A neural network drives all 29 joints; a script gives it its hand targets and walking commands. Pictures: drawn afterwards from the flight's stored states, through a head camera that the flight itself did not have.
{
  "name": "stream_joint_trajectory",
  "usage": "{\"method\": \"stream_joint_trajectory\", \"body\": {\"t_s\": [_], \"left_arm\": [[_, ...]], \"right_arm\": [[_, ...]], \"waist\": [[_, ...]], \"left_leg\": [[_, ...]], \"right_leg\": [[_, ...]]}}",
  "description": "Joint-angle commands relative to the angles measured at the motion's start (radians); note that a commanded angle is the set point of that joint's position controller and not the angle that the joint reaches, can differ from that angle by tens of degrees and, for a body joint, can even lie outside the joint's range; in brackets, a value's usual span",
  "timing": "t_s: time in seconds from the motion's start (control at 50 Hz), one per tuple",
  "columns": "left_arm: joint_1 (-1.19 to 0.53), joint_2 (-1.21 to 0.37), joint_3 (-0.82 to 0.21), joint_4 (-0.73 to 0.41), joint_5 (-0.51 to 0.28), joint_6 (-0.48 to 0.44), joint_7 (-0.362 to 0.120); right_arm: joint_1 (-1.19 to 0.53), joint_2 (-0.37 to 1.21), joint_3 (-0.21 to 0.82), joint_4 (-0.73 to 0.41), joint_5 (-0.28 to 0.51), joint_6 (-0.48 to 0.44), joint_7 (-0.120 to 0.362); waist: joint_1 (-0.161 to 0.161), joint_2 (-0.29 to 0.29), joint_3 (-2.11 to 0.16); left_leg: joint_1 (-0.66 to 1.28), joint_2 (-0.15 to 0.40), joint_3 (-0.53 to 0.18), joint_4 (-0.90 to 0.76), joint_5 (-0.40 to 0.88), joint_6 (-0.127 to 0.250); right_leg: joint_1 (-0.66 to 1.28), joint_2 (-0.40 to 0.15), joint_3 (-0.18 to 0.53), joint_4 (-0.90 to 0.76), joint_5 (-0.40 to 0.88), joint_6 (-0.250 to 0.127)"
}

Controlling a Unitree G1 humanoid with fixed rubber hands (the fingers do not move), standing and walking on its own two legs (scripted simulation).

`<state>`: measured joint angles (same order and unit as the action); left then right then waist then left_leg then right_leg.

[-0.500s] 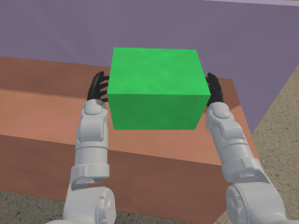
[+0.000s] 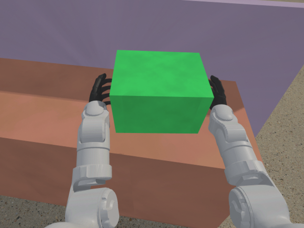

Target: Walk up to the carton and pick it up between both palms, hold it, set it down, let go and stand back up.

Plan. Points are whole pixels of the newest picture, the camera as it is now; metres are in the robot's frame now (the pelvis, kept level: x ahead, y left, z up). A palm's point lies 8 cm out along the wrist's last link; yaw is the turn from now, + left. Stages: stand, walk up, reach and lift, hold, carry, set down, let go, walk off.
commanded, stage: hold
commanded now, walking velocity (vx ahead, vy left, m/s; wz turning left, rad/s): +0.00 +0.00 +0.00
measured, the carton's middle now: (158, 92) +0.42 +0.00 +0.17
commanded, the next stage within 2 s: set down in 0.28 s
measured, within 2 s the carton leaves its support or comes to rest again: neither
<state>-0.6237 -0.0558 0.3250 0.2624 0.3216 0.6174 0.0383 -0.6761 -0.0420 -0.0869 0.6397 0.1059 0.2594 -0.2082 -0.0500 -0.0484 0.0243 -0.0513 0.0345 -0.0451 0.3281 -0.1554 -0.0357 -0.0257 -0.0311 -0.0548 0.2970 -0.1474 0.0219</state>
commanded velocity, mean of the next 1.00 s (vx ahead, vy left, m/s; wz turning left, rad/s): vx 0.00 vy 0.00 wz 0.00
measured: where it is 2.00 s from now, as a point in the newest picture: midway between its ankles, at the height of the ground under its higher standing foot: outside the picture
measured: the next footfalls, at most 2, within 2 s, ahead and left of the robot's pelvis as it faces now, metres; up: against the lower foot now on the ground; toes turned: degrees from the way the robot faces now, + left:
none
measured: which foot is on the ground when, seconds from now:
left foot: down 0.00-1.00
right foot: down 0.00-1.00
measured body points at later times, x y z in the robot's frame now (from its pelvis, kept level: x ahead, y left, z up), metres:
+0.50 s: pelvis +0.01 +0.00 +0.00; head -0.05 +0.02 +0.45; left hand +0.36 +0.17 +0.18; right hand +0.37 -0.15 +0.17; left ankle +0.03 +0.14 -0.75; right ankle +0.02 -0.13 -0.75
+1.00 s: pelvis +0.02 +0.00 +0.00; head +0.01 +0.03 +0.45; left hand +0.39 +0.15 +0.09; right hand +0.40 -0.16 +0.12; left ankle +0.03 +0.14 -0.75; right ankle +0.02 -0.13 -0.75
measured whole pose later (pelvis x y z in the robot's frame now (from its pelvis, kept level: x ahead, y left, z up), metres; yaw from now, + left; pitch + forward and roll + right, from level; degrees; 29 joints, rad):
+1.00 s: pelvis +0.02 +0.00 +0.00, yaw -1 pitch -7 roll +0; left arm -0.46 -0.11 0.30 0.34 0.37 0.40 0.02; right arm -0.57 0.02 -0.19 0.76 -0.02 -0.13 -0.13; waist -0.03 -0.08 0.08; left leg 0.01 0.04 -0.03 0.27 -0.16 -0.04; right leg 0.03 -0.02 -0.05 0.24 -0.15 0.02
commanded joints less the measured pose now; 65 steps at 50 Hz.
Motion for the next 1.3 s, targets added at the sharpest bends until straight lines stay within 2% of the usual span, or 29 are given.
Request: {"method": "stream_joint_trajectory", "body": {"t_s": [0.0,0.1,0.14,0.16,0.2,0.26,0.28,0.32,0.36,0.38,0.4,0.46,0.5,0.54,0.6,0.66,0.72,0.76,0.8,0.86,0.9,0.98,1.02,1.06,1.08,1.18,1.2,1.24,1.28], "left_arm": [[-0.773,-0.516,-0.508,-0.207,-0.213,-0.096,-0.183],[-0.764,-0.518,-0.518,-0.187,-0.222,-0.098,-0.175],[-0.758,-0.502,-0.480,-0.133,-0.195,-0.093,-0.178],[-0.708,-0.500,-0.477,-0.127,-0.191,-0.085,-0.182],[-0.763,-0.494,-0.453,-0.106,-0.178,-0.084,-0.189],[-0.779,-0.503,-0.459,-0.147,-0.178,-0.087,-0.193],[-0.686,-0.543,-0.480,-0.162,-0.150,-0.072,-0.196],[-0.647,-0.552,-0.513,-0.255,-0.163,-0.077,-0.204],[-0.634,-0.547,-0.535,-0.301,-0.169,-0.083,-0.204],[-0.629,-0.541,-0.537,-0.307,-0.167,-0.086,-0.206],[-0.626,-0.529,-0.525,-0.290,-0.152,-0.091,-0.207],[-0.602,-0.485,-0.431,-0.140,-0.084,-0.098,-0.233],[-0.557,-0.455,-0.342,-0.023,-0.020,-0.100,-0.257],[-0.563,-0.449,-0.311,-0.013,0.008,-0.115,-0.269],[-0.621,-0.494,-0.353,-0.066,-0.012,-0.160,-0.254],[-0.685,-0.542,-0.449,-0.144,-0.063,-0.233,-0.213],[-0.691,-0.555,-0.514,-0.182,-0.087,-0.311,-0.174],[-0.662,-0.551,-0.519,-0.161,-0.083,-0.341,-0.161],[-0.609,-0.517,-0.487,-0.117,-0.063,-0.349,-0.164],[-0.569,-0.488,-0.454,-0.103,-0.039,-0.347,-0.181],[-0.572,-0.495,-0.454,-0.124,-0.048,-0.351,-0.187],[-0.614,-0.525,-0.532,-0.236,-0.087,-0.393,-0.167],[-0.620,-0.533,-0.572,-0.275,-0.109,-0.414,-0.151],[-0.600,-0.532,-0.582,-0.267,-0.104,-0.417,-0.143],[-0.578,-0.517,-0.560,-0.228,-0.092,-0.408,-0.146],[-0.425,-0.454,-0.401,-0.024,-0.015,-0.318,-0.217],[-0.432,-0.449,-0.381,-0.026,-0.014,-0.311,-0.229],[-0.492,-0.469,-0.398,-0.082,-0.033,-0.327,-0.229],[-0.586,-0.520,-0.475,-0.171,-0.075,-0.375,-0.203]], "right_arm": [[-0.849,0.568,0.385,-0.383,0.097,-0.097,0.186],[-0.816,0.558,0.363,-0.337,0.089,-0.082,0.190],[-0.850,0.549,0.357,-0.326,0.076,-0.078,0.193],[-0.802,0.561,0.366,-0.318,0.074,-0.071,0.190],[-0.831,0.553,0.331,-0.269,0.056,-0.072,0.198],[-0.844,0.569,0.345,-0.293,0.065,-0.080,0.197],[-0.793,0.586,0.345,-0.339,0.091,-0.096,0.185],[-0.796,0.588,0.394,-0.458,0.120,-0.129,0.166],[-0.792,0.575,0.423,-0.504,0.134,-0.138,0.151],[-0.780,0.567,0.424,-0.502,0.128,-0.139,0.146],[-0.771,0.561,0.416,-0.485,0.109,-0.141,0.146],[-0.717,0.520,0.307,-0.339,0.010,-0.155,0.161],[-0.690,0.492,0.226,-0.252,-0.055,-0.179,0.182],[-0.690,0.493,0.196,-0.223,-0.095,-0.220,0.201],[-0.740,0.508,0.195,-0.233,-0.115,-0.306,0.219],[-0.770,0.519,0.210,-0.245,-0.115,-0.391,0.231],[-0.683,0.516,0.220,-0.181,-0.132,-0.436,0.243],[-0.615,0.510,0.215,-0.128,-0.160,-0.442,0.247],[-0.547,0.516,0.224,-0.067,-0.177,-0.434,0.247],[-0.496,0.521,0.229,-0.019,-0.175,-0.425,0.243],[-0.523,0.541,0.270,-0.060,-0.151,-0.437,0.236],[-0.575,0.580,0.368,-0.193,-0.095,-0.475,0.212],[-0.574,0.583,0.401,-0.235,-0.074,-0.484,0.203],[-0.541,0.571,0.406,-0.233,-0.073,-0.475,0.198],[-0.519,0.561,0.395,-0.201,-0.084,-0.460,0.195],[-0.396,0.496,0.298,-0.033,-0.149,-0.384,0.185],[-0.401,0.495,0.289,-0.030,-0.155,-0.383,0.182],[-0.446,0.505,0.282,-0.065,-0.152,-0.407,0.184],[-0.516,0.539,0.300,-0.139,-0.136,-0.460,0.187]], "waist": [[-0.014,0.074,-0.500],[-0.023,0.094,-0.458],[-0.002,0.080,-0.434],[-0.006,0.058,-0.409],[-0.007,0.077,-0.384],[-0.001,0.068,-0.417],[0.008,0.081,-0.475],[0.002,0.076,-0.533],[-0.005,0.080,-0.534],[-0.016,0.073,-0.503],[-0.010,0.062,-0.466],[-0.022,0.027,-0.234],[-0.006,0.023,-0.107],[0.016,0.022,-0.121],[0.025,0.047,-0.225],[0.008,0.085,-0.389],[-0.005,0.108,-0.481],[-0.016,0.091,-0.466],[0.001,0.063,-0.410],[0.013,0.056,-0.345],[0.032,0.054,-0.374],[0.037,0.071,-0.538],[0.030,0.071,-0.592],[0.027,0.081,-0.562],[0.023,0.062,-0.493],[0.009,-0.013,-0.163],[0.008,-0.023,-0.164],[0.008,-0.002,-0.254],[0.000,0.049,-0.441]], "left_leg": [[0.117,-0.082,0.067,0.009,0.311,-0.003],[0.110,-0.078,0.062,-0.004,0.267,-0.013],[0.073,-0.079,0.066,-0.013,0.215,-0.001],[0.068,-0.082,0.070,-0.023,0.205,0.007],[0.043,-0.082,0.071,-0.041,0.151,0.009],[0.056,-0.086,0.077,-0.031,0.196,0.010],[0.108,-0.089,0.103,-0.016,0.240,-0.002],[0.130,-0.095,0.099,0.011,0.355,-0.015],[0.140,-0.096,0.093,0.031,0.429,-0.027],[0.132,-0.097,0.093,0.030,0.414,-0.029],[0.109,-0.095,0.093,0.016,0.372,-0.024],[0.025,-0.088,0.112,-0.062,0.094,0.005],[-0.035,-0.082,0.132,-0.119,-0.068,0.030],[-0.040,-0.078,0.144,-0.140,-0.103,0.043],[0.022,-0.071,0.149,-0.125,-0.008,0.027],[0.138,-0.063,0.144,-0.063,0.191,-0.011],[0.222,-0.053,0.132,-0.023,0.326,-0.043],[0.231,-0.047,0.122,-0.026,0.330,-0.050],[0.190,-0.048,0.126,-0.043,0.296,-0.035],[0.120,-0.060,0.142,-0.075,0.244,-0.016],[0.096,-0.067,0.142,-0.075,0.270,-0.009],[0.120,-0.080,0.132,-0.018,0.487,-0.028],[0.123,-0.078,0.114,-0.002,0.551,-0.039],[0.125,-0.076,0.111,0.005,0.554,-0.046],[0.116,-0.074,0.108,-0.005,0.514,-0.042],[0.024,-0.074,0.131,-0.097,0.224,0.003],[0.018,-0.077,0.136,-0.111,0.193,0.010],[0.042,-0.077,0.134,-0.110,0.229,0.006],[0.117,-0.076,0.127,-0.054,0.393,-0.021]], "right_leg": [[0.140,0.081,-0.035,-0.002,0.228,0.009],[0.102,0.084,-0.036,-0.016,0.169,0.005],[0.105,0.077,-0.032,-0.020,0.131,0.008],[0.122,0.073,-0.028,-0.025,0.151,0.011],[0.101,0.069,-0.033,-0.025,0.093,0.010],[0.129,0.070,-0.031,-0.018,0.153,0.016],[0.200,0.082,-0.028,-0.018,0.211,0.008],[0.262,0.089,-0.029,-0.001,0.332,0.014],[0.290,0.097,-0.030,0.004,0.390,0.018],[0.278,0.095,-0.032,0.001,0.371,0.020],[0.261,0.089,-0.035,-0.008,0.331,0.023],[0.165,0.070,-0.051,-0.053,0.072,0.018],[0.120,0.053,-0.061,-0.075,-0.094,0.010],[0.140,0.045,-0.068,-0.074,-0.131,0.004],[0.160,0.051,-0.084,-0.057,-0.049,-0.004],[0.150,0.066,-0.101,-0.038,0.078,-0.013],[0.128,0.078,-0.106,-0.041,0.141,-0.022],[0.115,0.080,-0.106,-0.048,0.147,-0.023],[0.132,0.067,-0.093,-0.054,0.154,-0.011],[0.183,0.052,-0.074,-0.053,0.194,0.005],[0.238,0.046,-0.066,-0.037,0.276,0.012],[0.351,0.052,-0.054,0.020,0.566,0.031],[0.365,0.054,-0.050,0.033,0.635,0.030],[0.330,0.057,-0.050,0.032,0.622,0.027],[0.309,0.056,-0.050,0.021,0.586,0.032],[0.277,0.040,-0.050,-0.030,0.386,0.049],[0.284,0.036,-0.051,-0.033,0.378,0.052],[0.293,0.038,-0.058,-0.020,0.409,0.045],[0.294,0.053,-0.070,0.006,0.507,0.030]]}}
